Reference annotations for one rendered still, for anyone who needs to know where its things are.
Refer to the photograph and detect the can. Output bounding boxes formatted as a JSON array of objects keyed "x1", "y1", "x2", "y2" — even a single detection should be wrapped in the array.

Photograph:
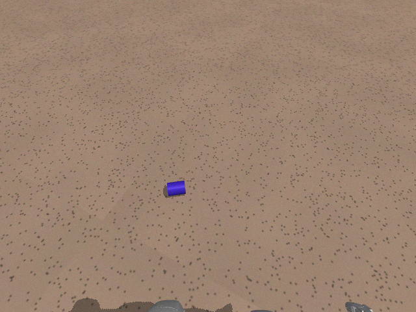
[{"x1": 167, "y1": 181, "x2": 186, "y2": 196}]

